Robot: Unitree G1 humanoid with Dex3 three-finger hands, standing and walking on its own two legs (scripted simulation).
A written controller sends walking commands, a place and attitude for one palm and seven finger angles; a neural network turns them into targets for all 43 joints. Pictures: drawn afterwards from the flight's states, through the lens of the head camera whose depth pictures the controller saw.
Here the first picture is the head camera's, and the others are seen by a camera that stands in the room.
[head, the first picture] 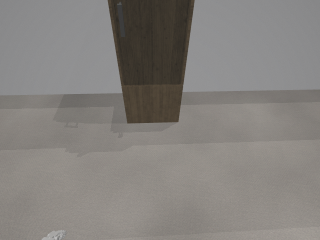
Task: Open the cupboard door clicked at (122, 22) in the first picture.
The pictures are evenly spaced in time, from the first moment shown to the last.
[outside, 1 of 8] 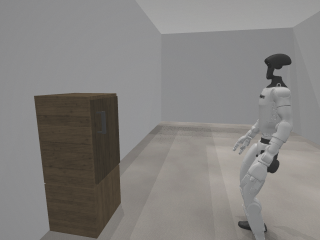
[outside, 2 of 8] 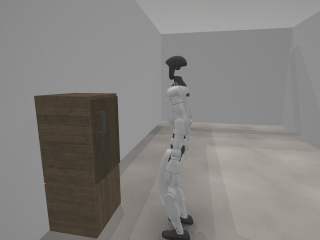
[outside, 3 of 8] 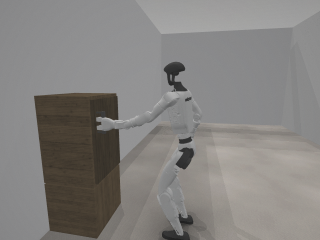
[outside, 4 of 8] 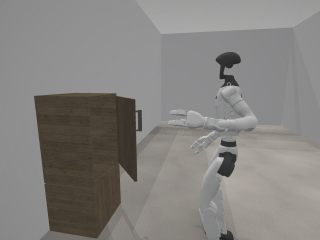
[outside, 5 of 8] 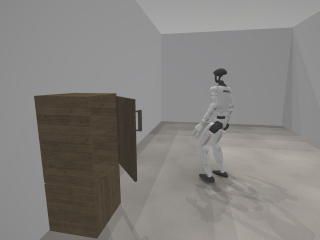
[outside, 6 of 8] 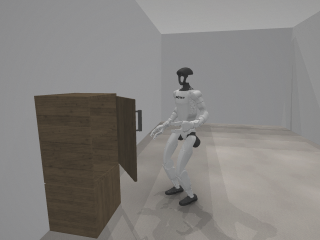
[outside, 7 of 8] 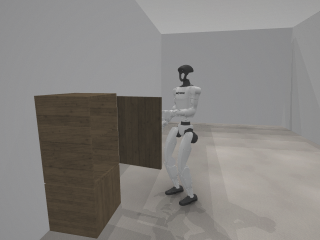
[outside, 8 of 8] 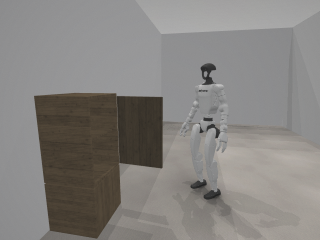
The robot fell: no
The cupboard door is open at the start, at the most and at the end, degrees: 0 86 85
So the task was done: yes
